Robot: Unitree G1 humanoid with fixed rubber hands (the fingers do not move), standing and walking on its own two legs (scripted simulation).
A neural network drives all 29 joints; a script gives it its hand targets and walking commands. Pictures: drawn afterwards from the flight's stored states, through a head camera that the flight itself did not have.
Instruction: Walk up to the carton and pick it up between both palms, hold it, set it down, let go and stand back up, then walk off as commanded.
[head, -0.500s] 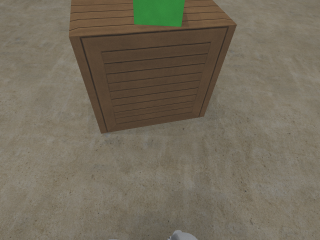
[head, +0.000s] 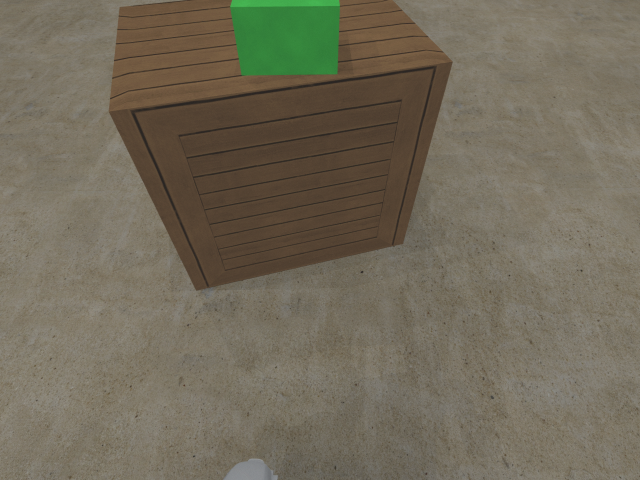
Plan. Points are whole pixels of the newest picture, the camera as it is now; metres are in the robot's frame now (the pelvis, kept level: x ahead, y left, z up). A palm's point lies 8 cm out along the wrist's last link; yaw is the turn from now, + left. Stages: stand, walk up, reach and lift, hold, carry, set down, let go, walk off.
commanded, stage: walk off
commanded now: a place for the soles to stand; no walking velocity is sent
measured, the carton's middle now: (288, 25) +1.08 +0.12 +0.06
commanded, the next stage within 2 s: stand in 0.82 s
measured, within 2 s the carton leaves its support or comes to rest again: neither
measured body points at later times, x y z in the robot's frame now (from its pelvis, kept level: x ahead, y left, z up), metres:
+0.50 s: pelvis -0.03 +0.03 -0.01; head -0.01 +0.04 +0.44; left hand +0.04 +0.35 -0.13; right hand +0.06 -0.29 -0.11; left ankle +0.08 +0.15 -0.72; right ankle -0.03 -0.09 -0.72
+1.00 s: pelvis -0.05 +0.03 -0.01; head -0.01 +0.04 +0.44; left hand +0.04 +0.34 -0.13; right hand +0.05 -0.28 -0.11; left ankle -0.05 +0.17 -0.72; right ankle -0.02 -0.09 -0.73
